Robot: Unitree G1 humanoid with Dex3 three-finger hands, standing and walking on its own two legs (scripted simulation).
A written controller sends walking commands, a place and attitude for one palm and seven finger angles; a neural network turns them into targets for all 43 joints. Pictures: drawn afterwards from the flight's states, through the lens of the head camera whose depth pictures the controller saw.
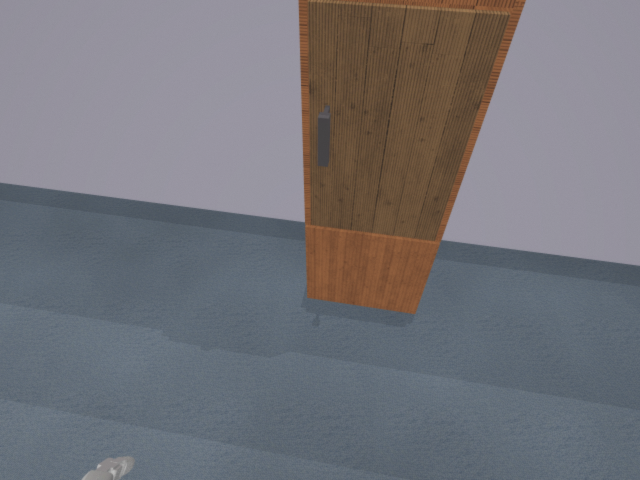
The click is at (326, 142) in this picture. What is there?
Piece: cupboard door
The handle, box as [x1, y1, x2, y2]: [318, 105, 330, 166]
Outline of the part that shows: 327,105 325,106 324,111 320,112 318,116 318,165 327,166 329,150 330,113 328,112 329,106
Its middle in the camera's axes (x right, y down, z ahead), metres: +0.01 -0.24 +0.90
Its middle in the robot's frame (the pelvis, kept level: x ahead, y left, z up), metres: +0.83 +0.03 -0.02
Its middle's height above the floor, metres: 0.75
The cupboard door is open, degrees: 0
